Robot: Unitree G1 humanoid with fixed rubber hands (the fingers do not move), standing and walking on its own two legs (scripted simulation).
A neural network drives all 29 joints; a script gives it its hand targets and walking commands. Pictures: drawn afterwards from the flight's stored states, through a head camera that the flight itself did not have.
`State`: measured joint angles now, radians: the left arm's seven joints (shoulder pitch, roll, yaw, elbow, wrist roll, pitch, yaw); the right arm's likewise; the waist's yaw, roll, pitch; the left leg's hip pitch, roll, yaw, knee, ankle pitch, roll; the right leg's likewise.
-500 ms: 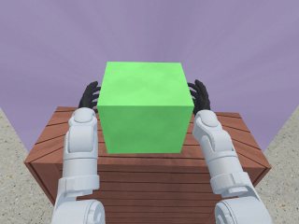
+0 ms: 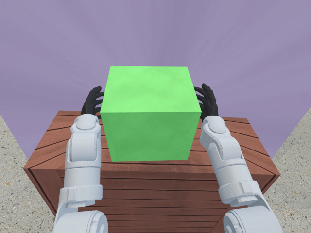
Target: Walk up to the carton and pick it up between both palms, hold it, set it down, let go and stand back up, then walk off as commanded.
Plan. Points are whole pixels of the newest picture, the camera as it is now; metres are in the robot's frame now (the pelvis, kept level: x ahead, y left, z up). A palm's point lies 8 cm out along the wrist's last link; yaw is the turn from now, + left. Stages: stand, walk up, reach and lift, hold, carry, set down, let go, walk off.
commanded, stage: hold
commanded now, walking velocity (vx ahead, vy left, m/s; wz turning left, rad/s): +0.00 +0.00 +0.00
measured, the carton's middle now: (149, 113) +0.39 +0.00 +0.15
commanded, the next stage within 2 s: none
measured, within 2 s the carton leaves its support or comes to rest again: neither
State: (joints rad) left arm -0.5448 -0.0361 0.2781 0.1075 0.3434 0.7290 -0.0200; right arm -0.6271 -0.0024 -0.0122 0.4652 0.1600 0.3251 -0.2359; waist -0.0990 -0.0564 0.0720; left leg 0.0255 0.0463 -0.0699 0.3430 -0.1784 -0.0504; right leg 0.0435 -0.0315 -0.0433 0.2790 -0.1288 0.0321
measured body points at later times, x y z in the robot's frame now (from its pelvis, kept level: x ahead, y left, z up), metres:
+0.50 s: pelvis +0.00 +0.00 +0.00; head -0.05 +0.02 +0.45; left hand +0.37 +0.15 +0.17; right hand +0.37 -0.15 +0.18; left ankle +0.02 +0.15 -0.75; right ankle +0.03 -0.14 -0.75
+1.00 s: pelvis +0.00 +0.00 +0.00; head -0.05 +0.02 +0.45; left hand +0.37 +0.15 +0.17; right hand +0.36 -0.15 +0.18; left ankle +0.02 +0.15 -0.75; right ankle +0.03 -0.14 -0.75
